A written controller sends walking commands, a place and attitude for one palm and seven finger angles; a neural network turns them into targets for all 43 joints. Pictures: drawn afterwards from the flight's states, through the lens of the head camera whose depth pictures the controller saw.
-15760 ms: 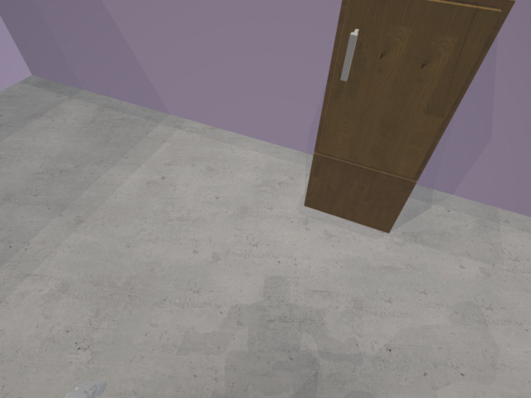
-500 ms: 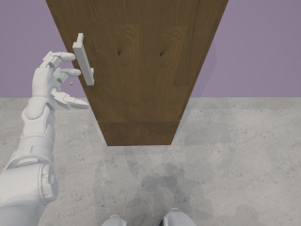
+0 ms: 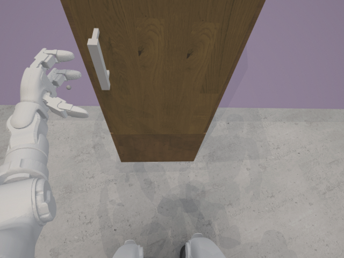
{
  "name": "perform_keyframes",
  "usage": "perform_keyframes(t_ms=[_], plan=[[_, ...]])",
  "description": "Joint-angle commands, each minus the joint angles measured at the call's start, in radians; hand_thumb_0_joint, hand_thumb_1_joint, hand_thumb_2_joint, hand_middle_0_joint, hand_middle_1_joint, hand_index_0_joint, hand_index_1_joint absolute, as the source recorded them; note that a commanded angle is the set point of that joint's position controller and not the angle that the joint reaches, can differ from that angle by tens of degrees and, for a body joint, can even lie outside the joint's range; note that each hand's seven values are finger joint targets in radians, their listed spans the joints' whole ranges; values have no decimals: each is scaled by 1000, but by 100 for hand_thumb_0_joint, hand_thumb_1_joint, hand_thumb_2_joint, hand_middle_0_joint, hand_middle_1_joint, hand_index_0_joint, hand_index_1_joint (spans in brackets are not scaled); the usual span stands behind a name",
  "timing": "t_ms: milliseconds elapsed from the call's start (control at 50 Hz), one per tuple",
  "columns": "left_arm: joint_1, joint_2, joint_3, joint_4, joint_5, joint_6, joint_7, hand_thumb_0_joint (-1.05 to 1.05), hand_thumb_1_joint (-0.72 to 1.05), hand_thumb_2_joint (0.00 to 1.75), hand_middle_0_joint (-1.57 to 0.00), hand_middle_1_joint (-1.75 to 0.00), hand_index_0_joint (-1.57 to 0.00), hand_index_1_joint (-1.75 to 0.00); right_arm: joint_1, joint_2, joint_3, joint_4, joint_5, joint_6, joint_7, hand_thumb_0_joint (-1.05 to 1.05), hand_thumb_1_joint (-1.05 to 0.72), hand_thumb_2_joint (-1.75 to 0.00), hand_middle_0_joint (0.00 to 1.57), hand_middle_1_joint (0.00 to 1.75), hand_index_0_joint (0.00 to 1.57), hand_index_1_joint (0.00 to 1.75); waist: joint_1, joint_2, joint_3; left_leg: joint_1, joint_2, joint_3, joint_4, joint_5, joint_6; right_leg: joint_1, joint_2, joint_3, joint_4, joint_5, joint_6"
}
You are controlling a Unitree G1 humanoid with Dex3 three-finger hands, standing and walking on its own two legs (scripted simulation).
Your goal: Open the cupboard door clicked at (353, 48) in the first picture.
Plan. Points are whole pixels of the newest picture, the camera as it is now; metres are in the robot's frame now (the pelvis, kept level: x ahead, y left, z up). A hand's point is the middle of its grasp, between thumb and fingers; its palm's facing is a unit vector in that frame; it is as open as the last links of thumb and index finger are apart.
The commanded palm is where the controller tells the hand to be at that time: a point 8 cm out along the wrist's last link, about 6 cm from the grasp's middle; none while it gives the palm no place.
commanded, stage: move the hooked fingers beside the handle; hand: left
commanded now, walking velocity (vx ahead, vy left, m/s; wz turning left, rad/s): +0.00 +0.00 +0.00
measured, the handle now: (101, 61) +0.56 +0.15 +0.09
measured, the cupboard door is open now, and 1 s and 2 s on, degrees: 1 1 1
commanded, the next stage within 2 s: slide the fingers in behind the handle in 0.78 s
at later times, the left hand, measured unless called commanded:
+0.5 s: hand (70, 87) +0.48 +0.21 +0.09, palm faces -0.03 -1.00 -0.03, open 14.0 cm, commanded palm +0.45 +0.25 +0.09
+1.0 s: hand (71, 87) +0.47 +0.20 +0.09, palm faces -0.04 -1.00 -0.02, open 14.0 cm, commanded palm +0.45 +0.24 +0.09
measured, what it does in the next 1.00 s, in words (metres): stands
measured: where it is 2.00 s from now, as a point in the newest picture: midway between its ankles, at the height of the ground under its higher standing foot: outside the picture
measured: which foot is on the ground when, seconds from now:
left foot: down 0.00-1.00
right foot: down 0.00-1.00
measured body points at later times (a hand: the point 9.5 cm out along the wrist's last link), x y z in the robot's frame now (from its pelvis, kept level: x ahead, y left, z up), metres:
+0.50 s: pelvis +0.02 +0.00 +0.00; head +0.11 +0.01 +0.44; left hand +0.48 +0.26 +0.09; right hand +0.04 -0.26 -0.11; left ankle +0.00 +0.10 -0.69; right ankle +0.02 -0.12 -0.69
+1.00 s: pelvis +0.01 -0.01 +0.00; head +0.10 +0.01 +0.44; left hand +0.47 +0.26 +0.10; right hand +0.05 -0.27 -0.11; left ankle +0.00 +0.10 -0.69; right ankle +0.02 -0.12 -0.69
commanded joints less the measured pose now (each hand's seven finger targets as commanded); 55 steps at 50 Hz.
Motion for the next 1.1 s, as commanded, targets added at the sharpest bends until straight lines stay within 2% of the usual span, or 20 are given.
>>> perform_keyframes(t_ms=[0, 100, 140, 180, 260, 300, 360, 460, 520, 580, 620, 640, 740, 780, 840, 900, 960, 1020, 1040, 1080], plan=[[-447, 202, 1, -179, -24, -43, -10, 0, -50, 30, -30, -120, -30, -120, 131, -180, -67, -58, -7, -19, -11, 0, -90, -90, 20, 30, 20, 30, -20, 106, -389, 290, -25, -79, -125, 339, -5, 141, 52, 25, -77, 229, -20], [-463, 241, 33, -172, -23, -36, -2, 0, -50, 30, -30, -120, -30, -120, 146, -186, -68, -58, -9, -17, -14, 0, -90, -90, 20, 30, 20, 30, -21, 66, -396, 247, -28, -73, -120, 324, 2, 166, 50, 32, -75, 238, -17], [-480, 277, 52, -225, -12, -55, 7, 0, -50, 30, -30, -120, -30, -120, 148, -182, -69, -62, -11, -17, -12, 0, -90, -90, 20, 30, 20, 30, -8, 134, -454, 291, -28, -74, -110, 377, -4, 161, 49, 35, -61, 264, -19], [-460, 252, 41, -262, -7, -70, 14, 0, -50, 30, -30, -120, -30, -120, 150, -174, -71, -66, -15, -17, -6, 0, -90, -90, 20, 30, 20, 30, 6, 186, -486, 353, -24, -80, -105, 448, -14, 148, 52, 29, -55, 284, -23], [-345, 274, 83, -283, -23, -56, 18, 0, -50, 30, -30, -120, -30, -120, 158, -175, -77, -76, -12, -6, 2, 0, -90, -90, 20, 30, 20, 30, 27, 121, -527, 360, -17, -75, -104, 545, -13, 219, 59, 27, -57, 363, -18], [-303, 261, 81, -253, -29, -26, 13, 0, -50, 30, -30, -120, -30, -120, 153, -174, -77, -82, -7, 2, 1, 0, -90, -90, 20, 30, 20, 30, 24, 77, -478, 299, -21, -54, -114, 500, -3, 257, 57, 31, -69, 384, -14], [-309, 244, 52, -227, -20, -4, 5, 0, -50, 30, -30, -120, -30, -120, 145, -172, -72, -88, -4, 12, -1, 0, -90, -90, 20, 30, 20, 30, 10, 85, -390, 247, -27, -45, -128, 445, 3, 247, 54, 31, -74, 367, -14], [-320, 201, 29, -364, -45, -50, 4, 0, -50, 30, -30, -120, -30, -120, 139, -164, -80, -95, -6, 6, 2, 0, -90, -90, 20, 30, 20, 30, 18, 128, -472, 369, -19, -57, -118, 544, -5, 239, 58, 32, -78, 395, -18], [-331, 168, 4, -357, -62, -55, -4, 0, -50, 30, -30, -120, -30, -120, 128, -161, -79, -88, -2, 3, -2, 0, -90, -90, 20, 30, 20, 30, 4, 103, -439, 350, -24, -52, -122, 509, 0, 253, 59, 32, -85, 395, -18], [-322, 205, 33, -246, -49, -25, -4, 0, -50, 30, -30, -120, -30, -120, 124, -168, -75, -70, -1, 6, -8, 0, -90, -90, 20, 30, 20, 30, -1, 51, -361, 262, -30, -45, -132, 401, 6, 252, 51, 37, -94, 355, -14], [-343, 240, 45, -252, -31, -26, -1, 0, -50, 30, -30, -120, -30, -120, 119, -168, -72, -75, -2, 7, -12, 0, -90, -90, 20, 30, 20, 30, 7, 79, -362, 244, -37, -45, -132, 383, 8, 264, 46, 43, -87, 348, -18], [-326, 218, 31, -232, -27, -26, 0, 0, -50, 30, -30, -120, -30, -120, 113, -163, -69, -80, -1, 5, -11, 0, -90, -90, 20, 30, 20, 30, 10, 85, -351, 251, -37, -50, -136, 388, 5, 246, 45, 38, -86, 338, -20], [-422, 216, 14, -298, -35, -68, -1, 0, -50, 30, -30, -120, -30, -120, 106, -163, -69, -77, -4, -7, -11, 0, -90, -90, 20, 30, 20, 30, -5, 117, -430, 307, -33, -58, -117, 405, 1, 232, 47, 45, -76, 338, -17], [-414, 232, 34, -297, -41, -72, -6, 0, -50, 30, -30, -120, -30, -120, 106, -165, -69, -77, -5, -10, -12, 0, -90, -90, 20, 30, 20, 30, 5, 124, -465, 315, -34, -55, -112, 423, 0, 256, 47, 48, -74, 357, -17], [-383, 269, 63, -253, -44, -55, -17, 0, -50, 30, -30, -120, -30, -120, 108, -169, -66, -73, -2, -8, -15, 0, -90, -90, 20, 30, 20, 30, 9, 88, -455, 265, -36, -51, -115, 408, 4, 293, 46, 52, -74, 375, -15], [-370, 206, 9, -200, -36, -23, -24, 0, -50, 30, -30, -120, -30, -120, 101, -167, -64, -78, 0, -8, -13, 0, -90, -90, 20, 30, 20, 30, -4, 87, -366, 220, -38, -44, -129, 320, 7, 246, 44, 48, -91, 301, -14], [-375, 200, 9, -241, -41, -29, -19, 0, -50, 30, -30, -120, -30, -120, 111, -170, -70, -82, -2, -10, -12, 0, -90, -90, 20, 30, 20, 30, 2, 98, -413, 269, -35, -52, -125, 366, 5, 240, 46, 43, -85, 317, -17], [-400, 125, -38, -259, -55, -38, -11, 0, -50, 30, -30, -120, -30, -120, 116, -162, -69, -78, -5, -14, -8, 0, -90, -90, 20, 30, 20, 30, -14, 94, -411, 293, -33, -58, -121, 390, 3, 210, 51, 34, -82, 318, -18], [-403, 159, -8, -237, -52, -38, -2, 0, -50, 30, -30, -120, -30, -120, 122, -168, -72, -68, -5, -13, -8, 0, -90, -90, 20, 30, 20, 30, -12, 59, -398, 271, -30, -60, -121, 364, 4, 209, 51, 36, -85, 301, -15], [-417, 162, -6, -234, -41, -39, 17, 0, -50, 30, -30, -120, -30, -120, 124, -168, -73, -68, -5, -13, -7, 0, -90, -90, 20, 30, 20, 30, -10, 71, -397, 256, -35, -59, -128, 332, 4, 212, 49, 38, -86, 275, -15]])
